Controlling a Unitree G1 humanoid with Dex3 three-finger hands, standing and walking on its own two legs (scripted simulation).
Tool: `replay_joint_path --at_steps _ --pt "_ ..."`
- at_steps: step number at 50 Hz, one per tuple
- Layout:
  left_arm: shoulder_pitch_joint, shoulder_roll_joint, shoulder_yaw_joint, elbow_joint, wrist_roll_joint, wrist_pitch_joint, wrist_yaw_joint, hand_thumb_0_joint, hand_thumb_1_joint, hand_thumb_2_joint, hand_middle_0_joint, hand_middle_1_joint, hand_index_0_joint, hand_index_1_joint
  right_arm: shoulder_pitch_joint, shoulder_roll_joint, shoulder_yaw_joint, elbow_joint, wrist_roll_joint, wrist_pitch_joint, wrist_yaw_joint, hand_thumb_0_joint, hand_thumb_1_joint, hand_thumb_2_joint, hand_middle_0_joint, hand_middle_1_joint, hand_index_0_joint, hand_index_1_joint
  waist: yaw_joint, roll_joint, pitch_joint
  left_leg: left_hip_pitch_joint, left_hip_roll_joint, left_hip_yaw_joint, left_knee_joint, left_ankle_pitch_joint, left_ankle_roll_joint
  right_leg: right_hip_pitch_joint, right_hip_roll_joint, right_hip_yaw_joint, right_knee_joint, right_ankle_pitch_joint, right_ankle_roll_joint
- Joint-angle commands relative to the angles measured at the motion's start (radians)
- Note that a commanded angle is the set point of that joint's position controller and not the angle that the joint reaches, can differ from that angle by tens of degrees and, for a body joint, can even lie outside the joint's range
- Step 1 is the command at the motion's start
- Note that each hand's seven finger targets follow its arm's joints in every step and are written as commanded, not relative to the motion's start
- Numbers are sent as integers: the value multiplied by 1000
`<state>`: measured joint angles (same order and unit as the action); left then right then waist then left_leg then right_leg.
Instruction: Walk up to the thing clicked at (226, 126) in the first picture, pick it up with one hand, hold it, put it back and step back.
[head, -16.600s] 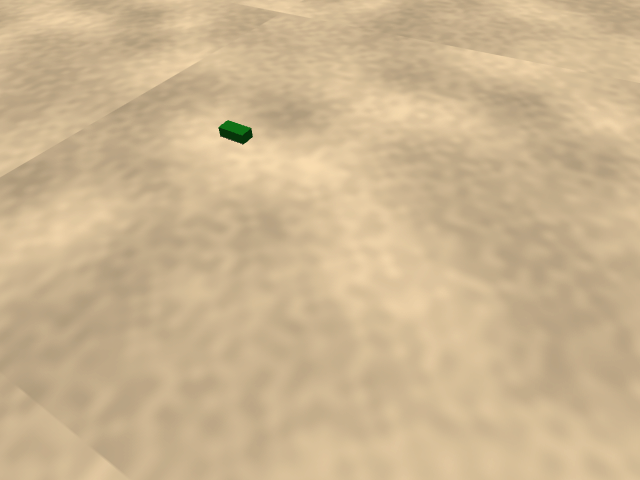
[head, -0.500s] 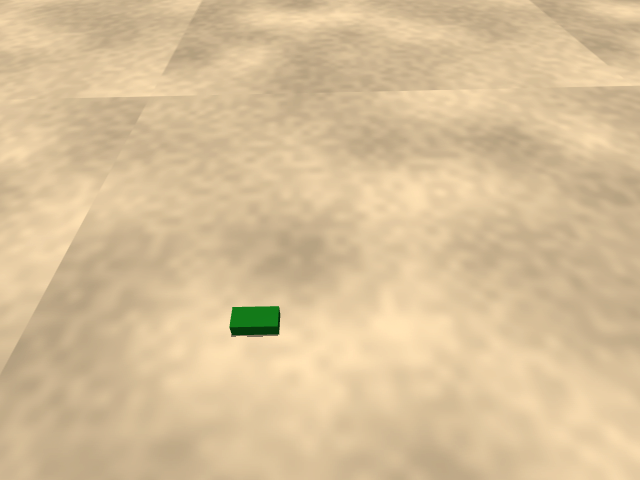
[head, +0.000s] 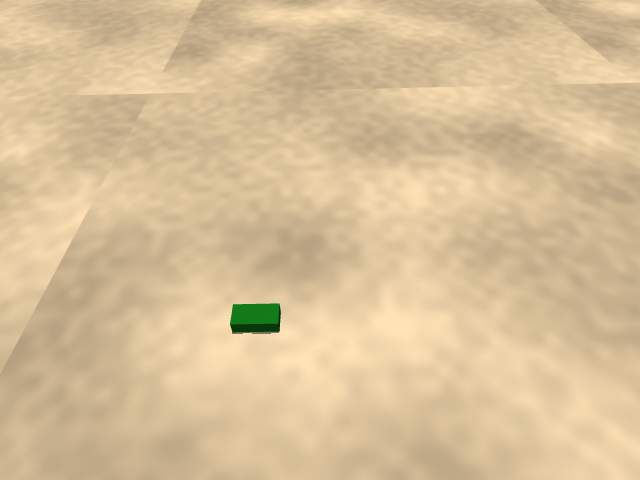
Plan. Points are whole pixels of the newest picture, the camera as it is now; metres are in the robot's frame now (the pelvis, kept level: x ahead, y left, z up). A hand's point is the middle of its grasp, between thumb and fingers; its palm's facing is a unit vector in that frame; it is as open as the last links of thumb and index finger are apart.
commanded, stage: stand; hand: left
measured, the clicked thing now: (256, 317) +0.79 +0.25 -0.75
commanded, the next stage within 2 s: walk up in 0.06 s
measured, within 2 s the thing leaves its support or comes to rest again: neither
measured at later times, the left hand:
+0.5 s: hand out of the picture +0.12 +0.32 -0.16, palm faces -0.01 -0.94 -0.35, open 7.4 cm
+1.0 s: hand (174, 372) +0.32 +0.25 -0.13, palm faces +0.02 -0.93 -0.38, open 7.4 cm
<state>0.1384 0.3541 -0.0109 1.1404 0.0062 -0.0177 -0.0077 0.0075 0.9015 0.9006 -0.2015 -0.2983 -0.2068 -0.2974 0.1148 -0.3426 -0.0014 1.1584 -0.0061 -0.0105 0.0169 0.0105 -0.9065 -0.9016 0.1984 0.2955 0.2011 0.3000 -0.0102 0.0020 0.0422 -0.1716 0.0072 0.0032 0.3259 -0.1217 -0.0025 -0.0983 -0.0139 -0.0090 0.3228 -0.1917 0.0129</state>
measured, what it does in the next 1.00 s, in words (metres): walks ahead: right foot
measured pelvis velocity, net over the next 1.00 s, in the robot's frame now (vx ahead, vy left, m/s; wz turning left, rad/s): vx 0.26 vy -0.01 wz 0.04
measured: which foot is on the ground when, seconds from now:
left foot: down 0.00-0.74, up 0.76-1.00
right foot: down 0.00-0.34, up 0.36-0.72, down 0.74-1.00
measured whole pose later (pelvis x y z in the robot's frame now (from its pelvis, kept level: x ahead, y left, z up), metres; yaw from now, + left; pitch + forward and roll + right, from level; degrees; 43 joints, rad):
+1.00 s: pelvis +0.26 -0.01 -0.01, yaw +2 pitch -3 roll +0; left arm 0.30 0.37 0.05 0.82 0.01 -0.06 -0.05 0.01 0.90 0.90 -0.20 -0.30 -0.21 -0.30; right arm 0.34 -0.42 -0.06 0.87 -0.02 -0.04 0.06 0.01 -0.91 -0.90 0.20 0.30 0.20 0.30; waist 0.01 0.05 0.08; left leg -0.45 0.07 0.00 0.87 -0.33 0.00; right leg -0.22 -0.01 -0.07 0.49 -0.22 -0.05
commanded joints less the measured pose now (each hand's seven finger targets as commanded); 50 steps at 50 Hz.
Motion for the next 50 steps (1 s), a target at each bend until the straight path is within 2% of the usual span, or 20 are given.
replay_joint_path --at_steps 1,2,3,4,7,9,12,15,16,17,18,22,27,33,36,37,38,39,44,50 --pt "-40 214 40 -63 1 -22 12 0 900 900 -200 -300 -200 -300 -34 -222 -38 -61 0 -21 -14 0 -900 -900 200 300 200 300 -1 -2 -40 38 116 -117 -60 -14 24 -43 -118 100 -83 -10 -32" --pt "-42 213 40 -65 3 -23 12 0 900 900 -200 -300 -200 -300 -42 -222 -37 -64 -2 -23 -14 0 -900 -900 200 300 200 300 2 -2 -50 42 119 -117 -53 26 24 -31 -118 96 -78 22 -32" --pt "26 281 98 -109 16 -31 -8 0 900 900 -200 -300 -200 -300 34 -294 -90 -111 -14 -31 8 0 -900 -900 200 300 200 300 9 10 -137 44 68 -127 11 -430 83 10 -58 73 -8 -361 -75" --pt "60 282 106 -98 26 -30 -13 0 900 900 -200 -300 -200 -300 33 -299 -100 -117 -23 -29 16 0 -900 -900 200 300 200 300 24 21 -64 -77 83 -155 19 -584 91 -13 -72 108 10 -504 -94" --pt "152 298 135 -121 30 -38 -14 0 900 900 -200 -300 -200 -300 -87 -223 -95 -203 -28 -34 25 0 -900 -900 200 300 200 300 100 -91 87 -398 16 -43 226 -328 47 125 -209 293 -108 -461 -178" --pt "154 337 156 -155 36 -49 -10 0 900 900 -200 -300 -200 -300 -85 -227 -103 -231 -32 -41 24 0 -900 -900 200 300 200 300 101 -128 99 -496 52 -48 414 -302 22 196 -346 407 -169 -207 -271" --pt "21 336 155 -229 39 -49 -18 0 900 900 -200 -300 -200 -300 23 -233 -115 -239 -21 -51 38 0 -900 -900 200 300 200 300 22 -169 68 -280 106 -63 283 -319 36 33 -298 269 -126 -238 -240" --pt "1 245 120 -269 21 -33 -31 0 900 900 -200 -300 -200 -300 244 -249 -152 -176 -38 -65 26 0 -900 -900 200 300 200 300 -97 -10 -12 219 -15 34 81 -93 29 -267 -104 0 262 17 -128" --pt "53 164 101 -288 9 -33 -36 0 900 900 -200 -300 -200 -300 338 -346 -182 -181 -49 -72 14 0 -900 -900 200 300 200 300 -120 280 -52 340 208 -355 -100 -347 101 -464 33 -84 610 -148 -64" --pt "70 206 113 -277 13 -29 -25 0 900 900 -200 -300 -200 -300 314 -417 -187 -215 -43 -78 16 0 -900 -900 200 300 200 300 -102 248 -41 275 360 -640 -158 -436 198 -531 78 71 715 -371 -64" --pt "56 274 119 -274 13 -29 -17 0 900 900 -200 -300 -200 -300 253 -396 -180 -241 -19 -74 15 0 -900 -900 200 300 200 300 -67 107 21 140 376 -597 -139 -439 242 -512 8 154 769 -350 -73" --pt "167 274 113 -240 3 -27 -34 0 900 900 -200 -300 -200 -300 176 -303 -137 -308 -7 -86 4 0 -900 -900 200 300 200 300 -8 120 56 98 266 -280 -127 -196 189 -481 -52 120 669 -157 -45" --pt "86 246 114 -299 19 -25 -56 0 900 900 -200 -300 -200 -300 226 -310 -139 -339 -8 -90 6 0 -900 -900 200 300 200 300 -31 124 80 84 244 -155 -115 -14 223 -445 -83 42 470 -80 -14" --pt "68 222 129 -324 14 -35 -66 0 900 900 -200 -300 -200 -300 214 -317 -136 -387 0 -79 10 0 -900 -900 200 300 200 300 -10 117 39 -15 214 -91 -1 50 178 -213 -35 -38 284 34 -44" --pt "250 268 160 -284 15 -55 -44 0 900 900 -200 -300 -200 -300 233 -259 -110 -407 0 -72 5 0 -900 -900 200 300 200 300 93 -55 -58 -126 131 -23 372 150 123 109 -3 -30 184 -14 -79" --pt "348 339 186 -282 23 -63 -30 0 900 900 -200 -300 -200 -300 272 -205 -90 -422 2 -72 3 0 -900 -900 200 300 200 300 131 -255 -107 -262 33 32 677 -29 85 211 -168 215 85 -181 -127" --pt "331 404 188 -309 7 -67 -26 0 900 900 -200 -300 -200 -300 313 -209 -89 -420 11 -64 -1 0 -900 -900 200 300 200 300 104 -305 -81 -434 -78 12 829 -392 51 201 -405 650 -106 -320 -221" --pt "254 392 181 -334 -3 -62 -28 0 900 900 -200 -300 -200 -300 282 -297 -113 -390 -2 -54 -11 0 -900 -900 200 300 200 300 82 -156 -24 -409 -11 -78 915 -415 51 52 -428 671 -105 -412 -294" --pt "140 296 152 -376 4 -66 -25 0 900 900 -200 -300 -200 -300 343 -264 -111 -327 -2 -44 20 0 -900 -900 200 300 200 300 12 -164 59 -309 58 -57 728 -203 22 -180 -230 236 -123 -280 -229" --pt "172 295 143 -400 15 -63 -25 0 900 900 -200 -300 -200 -300 237 -216 -104 -360 -25 -49 28 0 -900 -900 200 300 200 300 43 -142 43 -240 68 21 393 -169 -3 -182 -224 137 -52 -109 -235"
